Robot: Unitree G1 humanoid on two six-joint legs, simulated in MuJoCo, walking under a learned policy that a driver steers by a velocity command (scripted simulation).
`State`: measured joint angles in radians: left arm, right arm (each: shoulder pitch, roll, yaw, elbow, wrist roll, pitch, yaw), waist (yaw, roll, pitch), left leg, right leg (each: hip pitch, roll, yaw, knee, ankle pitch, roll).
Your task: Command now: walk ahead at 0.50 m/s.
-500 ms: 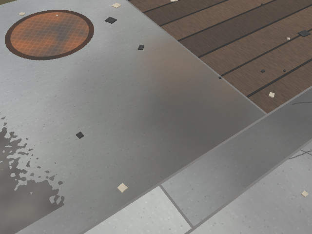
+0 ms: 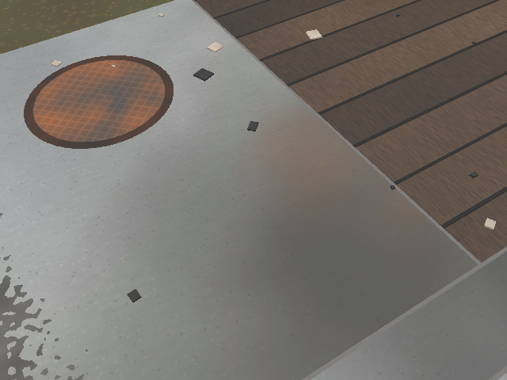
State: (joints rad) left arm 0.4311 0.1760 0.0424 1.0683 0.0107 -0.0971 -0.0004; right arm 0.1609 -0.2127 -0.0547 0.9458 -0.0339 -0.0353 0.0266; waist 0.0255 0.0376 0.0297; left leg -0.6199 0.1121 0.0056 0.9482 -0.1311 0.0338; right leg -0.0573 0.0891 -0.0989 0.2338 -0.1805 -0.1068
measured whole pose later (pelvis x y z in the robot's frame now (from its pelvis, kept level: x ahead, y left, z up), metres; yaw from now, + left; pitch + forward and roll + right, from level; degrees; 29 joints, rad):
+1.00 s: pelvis +0.22 +0.06 -0.02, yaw +12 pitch +0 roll +0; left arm 0.25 0.25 0.09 0.98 0.04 -0.01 0.02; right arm 0.26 -0.22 -0.07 0.90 -0.02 -0.01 0.02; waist -0.01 -0.05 0.00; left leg -0.27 -0.03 0.07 0.60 -0.36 0.09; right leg -0.27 -0.11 -0.13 0.73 -0.47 -0.01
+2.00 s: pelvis +0.37 +0.14 +0.00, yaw +48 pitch +1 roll -2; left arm 0.18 0.31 0.06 0.73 0.04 0.02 -0.02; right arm 0.39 -0.26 -0.04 0.79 -0.02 0.02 0.01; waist -0.03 -0.04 -0.01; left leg -0.12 -0.05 -0.05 0.37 -0.25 0.08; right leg -0.54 -0.04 -0.02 0.93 -0.26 0.03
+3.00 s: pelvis +0.45 +0.25 +0.00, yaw +83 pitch +0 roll -1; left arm 0.23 0.33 0.06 0.70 0.04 0.05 -0.02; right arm 0.26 -0.28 -0.04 0.70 -0.01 0.03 0.02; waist 0.00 -0.05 0.04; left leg -0.20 -0.08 -0.08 0.40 -0.21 0.09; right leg -0.47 -0.04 -0.01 0.99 -0.34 0.03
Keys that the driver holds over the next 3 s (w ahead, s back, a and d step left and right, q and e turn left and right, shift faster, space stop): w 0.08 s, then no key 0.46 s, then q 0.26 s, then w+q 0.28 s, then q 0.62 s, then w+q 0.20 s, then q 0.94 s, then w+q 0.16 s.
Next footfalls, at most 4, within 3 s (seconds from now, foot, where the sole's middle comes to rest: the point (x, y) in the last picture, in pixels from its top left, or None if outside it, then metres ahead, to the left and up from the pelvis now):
0.24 left None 0.29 0.11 -0.78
0.64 right None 0.25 -0.09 -0.78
0.96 left None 0.23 0.14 -0.78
1.42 right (251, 373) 0.52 0.08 -0.78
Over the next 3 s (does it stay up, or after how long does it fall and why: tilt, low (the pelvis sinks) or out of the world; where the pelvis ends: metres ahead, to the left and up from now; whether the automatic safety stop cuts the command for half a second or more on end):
stays up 0.45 0.25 0.00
